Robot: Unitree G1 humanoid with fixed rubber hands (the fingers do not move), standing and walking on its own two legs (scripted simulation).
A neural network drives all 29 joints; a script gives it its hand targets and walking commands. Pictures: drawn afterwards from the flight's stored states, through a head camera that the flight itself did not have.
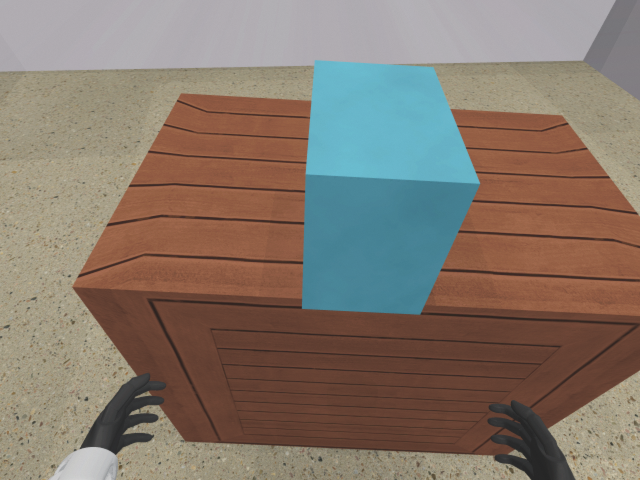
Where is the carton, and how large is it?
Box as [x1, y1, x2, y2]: [302, 60, 479, 314]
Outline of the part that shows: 315,60 305,177 302,308 419,314 479,185 478,179 433,67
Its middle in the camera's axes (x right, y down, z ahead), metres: +0.07 -0.07 +0.55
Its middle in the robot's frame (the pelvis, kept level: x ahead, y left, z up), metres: +0.49 -0.04 +0.12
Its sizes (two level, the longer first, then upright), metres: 0.259 0.169 0.240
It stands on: a pedestal, 0.78 m high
